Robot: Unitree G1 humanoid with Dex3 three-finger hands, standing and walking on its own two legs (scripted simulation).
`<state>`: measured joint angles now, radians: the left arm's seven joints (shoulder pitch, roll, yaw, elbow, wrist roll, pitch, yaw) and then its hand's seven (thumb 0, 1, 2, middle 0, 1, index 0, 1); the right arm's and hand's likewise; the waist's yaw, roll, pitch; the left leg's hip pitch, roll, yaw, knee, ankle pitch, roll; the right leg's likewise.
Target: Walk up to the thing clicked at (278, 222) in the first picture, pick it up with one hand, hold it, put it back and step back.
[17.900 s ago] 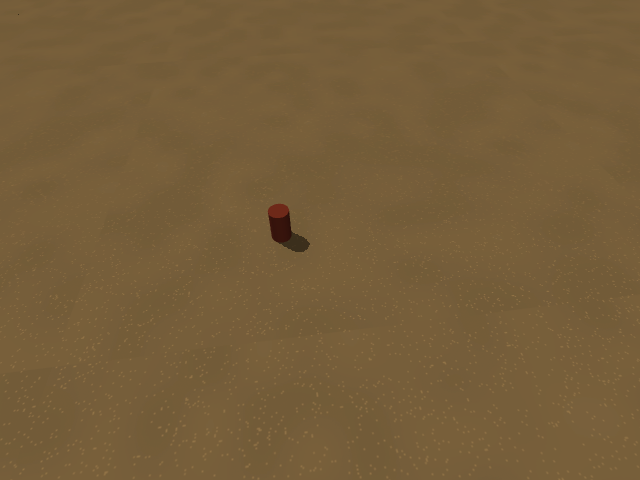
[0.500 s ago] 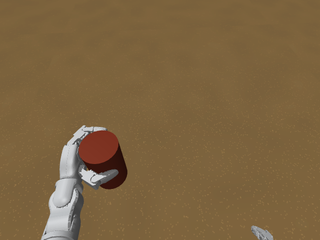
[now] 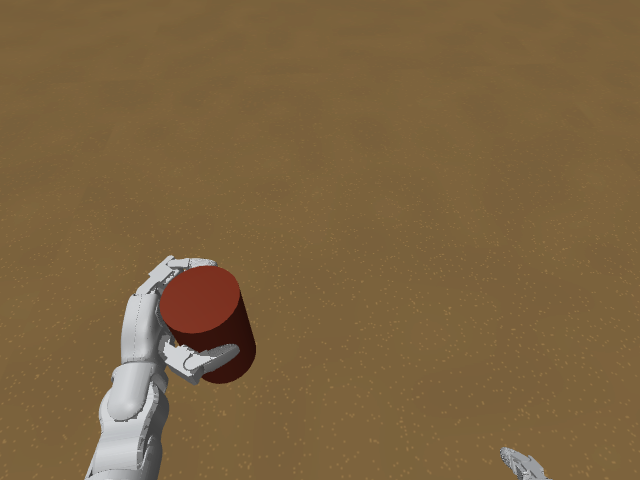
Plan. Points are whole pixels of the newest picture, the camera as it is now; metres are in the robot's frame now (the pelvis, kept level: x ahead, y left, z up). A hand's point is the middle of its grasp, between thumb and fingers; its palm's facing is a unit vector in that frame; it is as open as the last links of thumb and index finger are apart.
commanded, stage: hold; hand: left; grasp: from the side
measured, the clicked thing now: (213, 328) +0.32 +0.16 +0.01
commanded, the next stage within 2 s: none
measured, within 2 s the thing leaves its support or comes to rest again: neither
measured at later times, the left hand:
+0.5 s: hand (199, 322) +0.31 +0.17 +0.04, palm faces +0.08 -1.00 -0.01, open 11.8 cm
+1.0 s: hand (202, 320) +0.31 +0.17 +0.05, palm faces +0.09 -1.00 +0.00, open 11.8 cm
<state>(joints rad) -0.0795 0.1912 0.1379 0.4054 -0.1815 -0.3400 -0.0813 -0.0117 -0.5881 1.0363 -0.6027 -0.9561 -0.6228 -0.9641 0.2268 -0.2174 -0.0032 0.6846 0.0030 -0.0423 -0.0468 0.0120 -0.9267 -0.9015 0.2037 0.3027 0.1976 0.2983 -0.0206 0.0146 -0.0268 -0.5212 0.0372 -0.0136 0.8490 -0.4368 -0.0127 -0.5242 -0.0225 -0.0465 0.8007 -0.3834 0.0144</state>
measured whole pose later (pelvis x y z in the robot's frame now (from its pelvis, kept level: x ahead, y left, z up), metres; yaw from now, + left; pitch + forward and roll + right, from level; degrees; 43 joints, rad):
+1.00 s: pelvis -0.01 +0.00 +0.00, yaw +0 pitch +5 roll -1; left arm -0.09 0.19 0.14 0.43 -0.18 -0.37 -0.08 -0.01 -0.59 1.04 -0.60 -0.96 -0.62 -0.97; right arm 0.23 -0.22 0.00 0.70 0.00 -0.06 -0.03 0.01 -0.93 -0.91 0.20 0.30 0.20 0.30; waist -0.02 0.01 -0.02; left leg -0.50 0.04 -0.02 0.83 -0.42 -0.02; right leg -0.51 -0.02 -0.05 0.78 -0.37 0.01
